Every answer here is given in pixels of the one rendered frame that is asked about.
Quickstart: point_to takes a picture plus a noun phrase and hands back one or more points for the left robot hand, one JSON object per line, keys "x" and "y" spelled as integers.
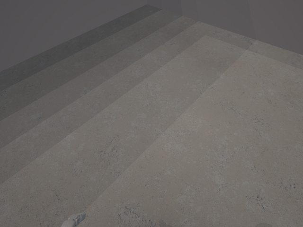
{"x": 74, "y": 220}

